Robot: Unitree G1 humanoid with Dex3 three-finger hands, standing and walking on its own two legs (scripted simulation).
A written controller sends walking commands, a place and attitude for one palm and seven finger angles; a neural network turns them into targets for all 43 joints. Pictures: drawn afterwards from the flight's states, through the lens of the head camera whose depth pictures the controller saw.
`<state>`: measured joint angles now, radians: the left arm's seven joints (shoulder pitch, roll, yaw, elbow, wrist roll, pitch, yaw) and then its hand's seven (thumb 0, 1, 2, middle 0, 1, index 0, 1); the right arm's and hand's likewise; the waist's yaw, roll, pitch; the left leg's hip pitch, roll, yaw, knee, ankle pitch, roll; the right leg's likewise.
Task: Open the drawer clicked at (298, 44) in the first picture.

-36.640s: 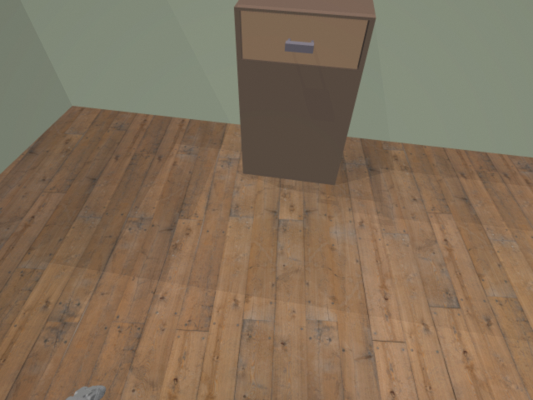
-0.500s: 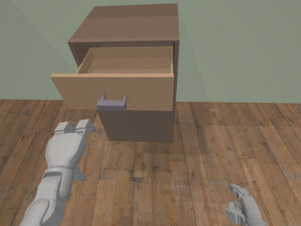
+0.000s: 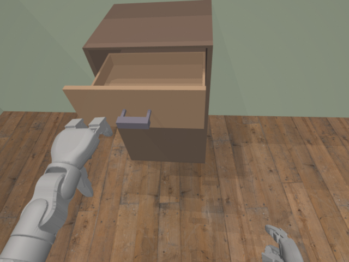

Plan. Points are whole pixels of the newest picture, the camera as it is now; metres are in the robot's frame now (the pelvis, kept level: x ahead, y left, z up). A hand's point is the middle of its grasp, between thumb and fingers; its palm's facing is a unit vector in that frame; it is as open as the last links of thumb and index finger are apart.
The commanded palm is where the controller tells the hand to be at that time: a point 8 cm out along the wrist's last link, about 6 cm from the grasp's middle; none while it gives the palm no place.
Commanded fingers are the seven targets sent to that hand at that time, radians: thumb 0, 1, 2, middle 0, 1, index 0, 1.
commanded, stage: raise the hand with hooked fingers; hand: left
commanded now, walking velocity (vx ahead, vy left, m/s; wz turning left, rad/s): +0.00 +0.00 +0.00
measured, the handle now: (135, 117) +0.53 +0.22 -0.03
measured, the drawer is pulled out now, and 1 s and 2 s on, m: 0.24 0.24 0.24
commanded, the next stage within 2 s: move the hooked fingers above the handle in 0.20 s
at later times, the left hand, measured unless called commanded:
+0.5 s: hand (93, 158) +0.31 +0.23 +0.07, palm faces +0.01 -0.07 -1.00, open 13.8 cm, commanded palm +0.30 +0.24 +0.13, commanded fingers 0.00 -0.50 0.30 -0.30 -1.20 -0.30 -1.20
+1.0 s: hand (110, 138) +0.38 +0.22 +0.05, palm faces -0.01 -0.04 -1.00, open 13.8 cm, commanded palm +0.37 +0.23 +0.11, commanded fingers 0.00 -0.50 0.30 -0.30 -1.20 -0.30 -1.20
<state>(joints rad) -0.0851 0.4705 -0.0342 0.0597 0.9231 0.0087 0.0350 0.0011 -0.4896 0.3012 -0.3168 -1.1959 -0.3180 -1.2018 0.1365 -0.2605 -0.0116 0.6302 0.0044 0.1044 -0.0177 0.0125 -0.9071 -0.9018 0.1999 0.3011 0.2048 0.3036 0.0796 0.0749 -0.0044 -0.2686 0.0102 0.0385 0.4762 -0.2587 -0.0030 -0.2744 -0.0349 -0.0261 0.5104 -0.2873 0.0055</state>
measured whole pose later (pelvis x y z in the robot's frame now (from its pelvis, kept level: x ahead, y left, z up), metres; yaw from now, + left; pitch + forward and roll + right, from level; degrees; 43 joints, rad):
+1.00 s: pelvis +0.00 +0.00 -0.01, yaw -1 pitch +7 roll +1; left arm -0.41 0.45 -0.07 0.52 1.00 -0.04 0.16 0.00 -0.49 0.30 -0.32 -1.20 -0.32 -1.20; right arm 0.24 -0.26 -0.05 0.69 0.02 0.09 -0.03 0.01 -0.91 -0.90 0.20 0.30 0.20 0.30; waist 0.01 0.05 -0.05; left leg -0.39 0.02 0.05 0.55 -0.28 -0.01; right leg -0.40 -0.02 -0.01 0.58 -0.30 0.00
